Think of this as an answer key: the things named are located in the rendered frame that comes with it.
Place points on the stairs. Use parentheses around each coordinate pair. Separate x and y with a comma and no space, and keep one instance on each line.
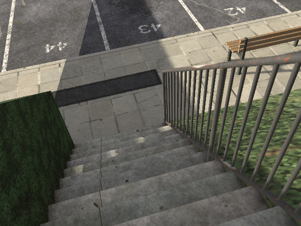
(153,176)

